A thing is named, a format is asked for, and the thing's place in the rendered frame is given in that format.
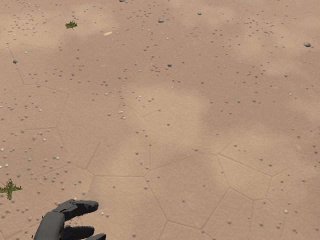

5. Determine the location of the robot left hand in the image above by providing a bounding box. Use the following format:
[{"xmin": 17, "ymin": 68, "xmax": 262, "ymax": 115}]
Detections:
[{"xmin": 31, "ymin": 199, "xmax": 106, "ymax": 240}]

